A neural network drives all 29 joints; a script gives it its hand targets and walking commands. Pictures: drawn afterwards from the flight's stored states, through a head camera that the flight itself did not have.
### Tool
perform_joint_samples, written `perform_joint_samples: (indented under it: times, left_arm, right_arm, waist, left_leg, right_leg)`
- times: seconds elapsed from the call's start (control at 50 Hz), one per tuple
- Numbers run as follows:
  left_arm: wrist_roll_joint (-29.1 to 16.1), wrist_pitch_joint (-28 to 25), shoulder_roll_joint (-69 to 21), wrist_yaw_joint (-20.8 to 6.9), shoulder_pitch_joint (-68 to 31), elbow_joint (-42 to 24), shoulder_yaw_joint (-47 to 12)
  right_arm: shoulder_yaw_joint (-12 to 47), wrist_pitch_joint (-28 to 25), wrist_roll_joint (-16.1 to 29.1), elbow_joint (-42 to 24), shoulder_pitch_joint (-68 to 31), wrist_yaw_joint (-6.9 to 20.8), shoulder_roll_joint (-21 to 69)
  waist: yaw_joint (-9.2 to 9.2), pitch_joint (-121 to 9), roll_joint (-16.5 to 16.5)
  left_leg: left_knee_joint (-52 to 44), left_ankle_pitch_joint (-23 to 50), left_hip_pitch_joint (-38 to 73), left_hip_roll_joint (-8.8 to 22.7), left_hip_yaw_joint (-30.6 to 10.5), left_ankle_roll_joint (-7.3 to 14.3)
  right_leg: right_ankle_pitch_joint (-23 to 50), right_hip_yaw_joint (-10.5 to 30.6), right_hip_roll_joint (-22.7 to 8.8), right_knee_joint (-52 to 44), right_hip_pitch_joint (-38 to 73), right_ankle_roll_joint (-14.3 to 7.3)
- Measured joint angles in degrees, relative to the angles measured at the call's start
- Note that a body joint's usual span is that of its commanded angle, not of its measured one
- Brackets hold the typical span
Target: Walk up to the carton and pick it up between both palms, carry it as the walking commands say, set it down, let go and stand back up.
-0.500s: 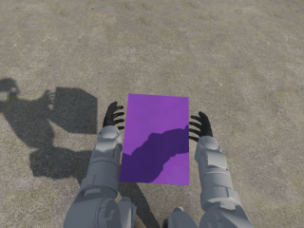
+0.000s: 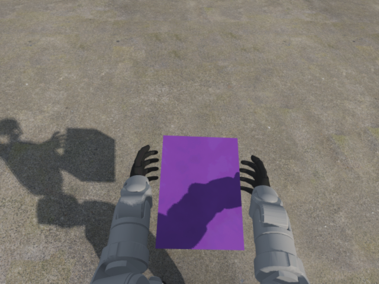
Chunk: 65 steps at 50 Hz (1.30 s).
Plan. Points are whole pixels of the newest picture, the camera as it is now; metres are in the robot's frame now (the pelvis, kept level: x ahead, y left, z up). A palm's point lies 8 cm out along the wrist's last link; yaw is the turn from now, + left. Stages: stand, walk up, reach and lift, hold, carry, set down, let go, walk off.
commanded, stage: reach and lift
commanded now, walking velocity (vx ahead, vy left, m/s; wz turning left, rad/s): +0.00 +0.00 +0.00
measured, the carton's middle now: (197, 193) +0.36 -0.01 -0.10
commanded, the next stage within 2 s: hold in 1.56 s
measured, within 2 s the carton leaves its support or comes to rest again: neither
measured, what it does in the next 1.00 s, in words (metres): stands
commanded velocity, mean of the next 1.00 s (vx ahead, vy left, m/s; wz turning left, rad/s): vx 0.00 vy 0.00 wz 0.00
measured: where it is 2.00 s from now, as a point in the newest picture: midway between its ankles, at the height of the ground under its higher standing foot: outside the picture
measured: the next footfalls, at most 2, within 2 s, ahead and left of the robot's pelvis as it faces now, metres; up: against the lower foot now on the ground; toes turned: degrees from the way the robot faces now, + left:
none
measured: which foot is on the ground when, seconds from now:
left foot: down 0.00-1.00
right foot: down 0.00-1.00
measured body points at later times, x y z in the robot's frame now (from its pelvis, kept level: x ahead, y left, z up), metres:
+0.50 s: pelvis +0.01 -0.01 +0.02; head -0.01 +0.00 +0.47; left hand +0.34 +0.13 +0.06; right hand +0.33 -0.15 +0.05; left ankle +0.06 +0.11 -0.72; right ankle +0.01 -0.14 -0.72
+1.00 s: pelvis +0.01 -0.01 +0.02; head -0.04 +0.00 +0.47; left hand +0.33 +0.13 +0.08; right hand +0.32 -0.15 +0.07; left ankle +0.06 +0.11 -0.72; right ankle +0.01 -0.14 -0.72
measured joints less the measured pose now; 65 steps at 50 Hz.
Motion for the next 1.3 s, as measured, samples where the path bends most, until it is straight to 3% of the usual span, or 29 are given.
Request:
perform_joint_samples:
  times: [0.28,0.7,1.3]
  left_arm:
    - [-1.11,5.97,1.51,-1.36,3.7,-2.1,-3.8]
    - [-0.95,17.48,2.04,-2.57,4.99,-5.75,-5.53]
    - [-0.48,20.17,1.95,-1.48,4.82,-7.91,-7.01]
  right_arm:
    - [4.5,6.26,0.7,-2.32,3.5,0.4,-1.36]
    - [7.13,17.72,0.28,-4.56,3.86,-0.64,-1.5]
    - [8.94,20.45,0.28,-7.58,4.76,0.25,-1.83]
  waist:
    - [0.02,0.44,0.3]
    - [0.22,2.5,0.44]
    - [0.25,4.32,0.31]
  left_leg:
    - [-8.98,2.4,13.64,0.13,-0.17,-0.26]
    - [-13.25,2.34,29.01,0.41,-0.25,-0.73]
    - [-13.89,2.54,30.74,0.16,0.39,-0.33]
  right_leg:
    - [2.47,0.05,-0.39,-8.81,13.45,-0.48]
    - [2.38,0.1,-0.36,-12.73,28.57,-1.13]
    - [2.88,0.82,-0.67,-13.68,30.27,-0.75]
